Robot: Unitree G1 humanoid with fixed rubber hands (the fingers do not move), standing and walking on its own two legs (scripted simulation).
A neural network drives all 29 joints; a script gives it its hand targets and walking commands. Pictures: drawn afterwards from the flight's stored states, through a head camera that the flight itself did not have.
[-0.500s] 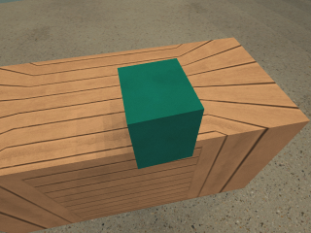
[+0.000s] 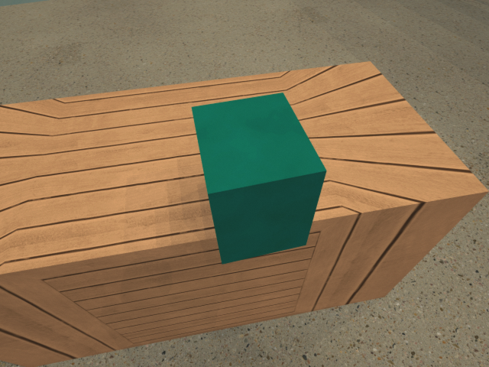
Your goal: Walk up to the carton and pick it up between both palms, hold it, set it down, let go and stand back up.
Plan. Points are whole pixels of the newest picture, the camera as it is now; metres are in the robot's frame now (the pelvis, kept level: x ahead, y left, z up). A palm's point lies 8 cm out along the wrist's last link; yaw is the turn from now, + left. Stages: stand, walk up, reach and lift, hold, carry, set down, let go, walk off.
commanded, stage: stand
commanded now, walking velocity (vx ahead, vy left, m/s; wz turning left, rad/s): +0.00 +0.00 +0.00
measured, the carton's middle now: (251, 180) +0.42 +0.02 +0.04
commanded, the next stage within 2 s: walk up in 0.86 s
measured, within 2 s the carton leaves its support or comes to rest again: neither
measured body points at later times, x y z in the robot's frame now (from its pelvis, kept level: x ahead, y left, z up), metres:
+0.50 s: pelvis +0.00 +0.00 +0.00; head +0.02 +0.00 +0.45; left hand -0.01 +0.20 -0.16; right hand -0.01 -0.20 -0.16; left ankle +0.00 +0.12 -0.74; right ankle +0.01 -0.13 -0.74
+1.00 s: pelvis +0.01 +0.00 +0.00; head +0.03 +0.00 +0.45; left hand -0.01 +0.20 -0.16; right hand +0.00 -0.20 -0.16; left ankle +0.00 +0.12 -0.74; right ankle +0.01 -0.13 -0.74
